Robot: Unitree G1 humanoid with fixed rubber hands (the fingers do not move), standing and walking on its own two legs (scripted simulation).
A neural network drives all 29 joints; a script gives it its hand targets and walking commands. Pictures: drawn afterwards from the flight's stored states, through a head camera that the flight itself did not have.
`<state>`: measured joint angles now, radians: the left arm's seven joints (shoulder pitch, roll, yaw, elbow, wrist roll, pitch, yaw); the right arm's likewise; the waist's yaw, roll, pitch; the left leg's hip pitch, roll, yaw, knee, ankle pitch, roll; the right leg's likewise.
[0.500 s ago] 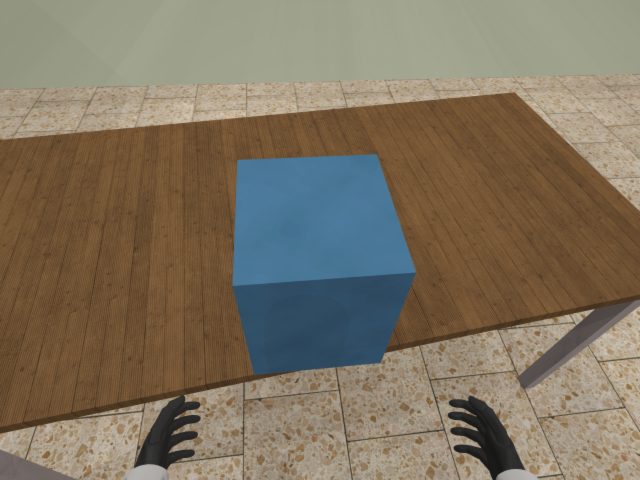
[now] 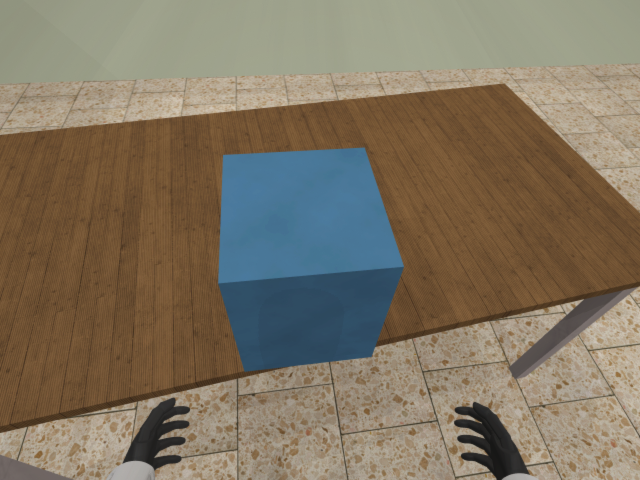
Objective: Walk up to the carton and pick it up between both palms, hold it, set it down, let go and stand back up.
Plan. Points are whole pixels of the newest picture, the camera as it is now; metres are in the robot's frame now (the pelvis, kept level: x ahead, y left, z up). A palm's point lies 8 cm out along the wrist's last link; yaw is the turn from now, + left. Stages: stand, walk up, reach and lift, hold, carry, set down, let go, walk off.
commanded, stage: let go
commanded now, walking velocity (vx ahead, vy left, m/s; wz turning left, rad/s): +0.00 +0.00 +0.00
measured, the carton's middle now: (302, 263) +0.39 +0.03 +0.00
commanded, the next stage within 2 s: stand in 0.46 s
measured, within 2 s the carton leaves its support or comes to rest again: neither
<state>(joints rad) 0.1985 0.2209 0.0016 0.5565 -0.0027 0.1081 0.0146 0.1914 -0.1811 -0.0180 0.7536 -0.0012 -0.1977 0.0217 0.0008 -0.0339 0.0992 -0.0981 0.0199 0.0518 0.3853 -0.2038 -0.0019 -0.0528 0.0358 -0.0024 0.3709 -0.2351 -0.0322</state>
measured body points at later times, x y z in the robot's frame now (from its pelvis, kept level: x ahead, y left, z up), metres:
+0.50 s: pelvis -0.01 +0.01 +0.00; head -0.01 +0.02 +0.45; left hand +0.15 +0.23 -0.10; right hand +0.13 -0.23 -0.09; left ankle +0.01 +0.12 -0.74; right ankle -0.02 -0.10 -0.74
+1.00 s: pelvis -0.03 +0.00 -0.01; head -0.03 +0.02 +0.44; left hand -0.04 +0.24 -0.16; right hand +0.03 -0.22 -0.15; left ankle +0.01 +0.12 -0.74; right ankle -0.02 -0.10 -0.74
